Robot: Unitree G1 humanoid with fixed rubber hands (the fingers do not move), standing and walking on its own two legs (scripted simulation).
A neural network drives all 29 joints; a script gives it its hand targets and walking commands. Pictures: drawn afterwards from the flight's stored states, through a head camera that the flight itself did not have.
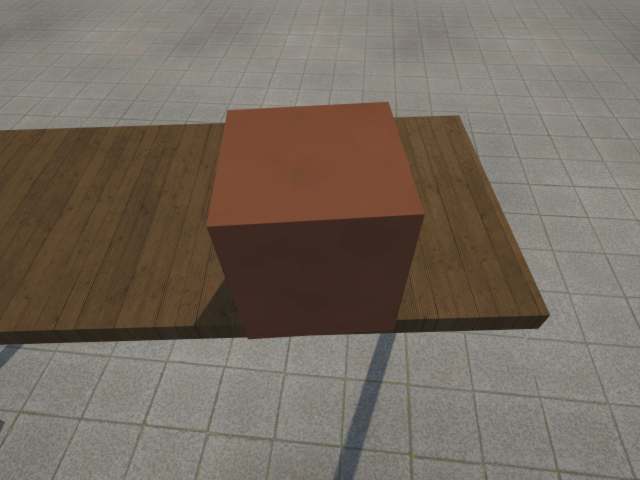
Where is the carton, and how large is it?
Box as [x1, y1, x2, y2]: [206, 102, 424, 338]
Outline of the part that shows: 388,102 227,110 206,226 248,338 393,329 424,214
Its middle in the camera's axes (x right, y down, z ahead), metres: -0.01 -0.02 +0.55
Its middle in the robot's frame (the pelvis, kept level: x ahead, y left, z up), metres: +0.44 +0.01 +0.06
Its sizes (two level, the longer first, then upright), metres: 0.219 0.213 0.251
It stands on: a table, 0.70 m high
